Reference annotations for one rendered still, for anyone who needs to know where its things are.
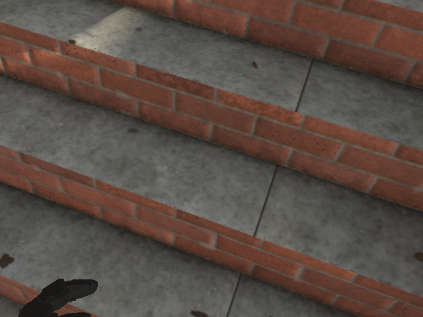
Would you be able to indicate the left robot hand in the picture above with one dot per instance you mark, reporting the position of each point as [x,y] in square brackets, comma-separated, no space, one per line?
[58,294]

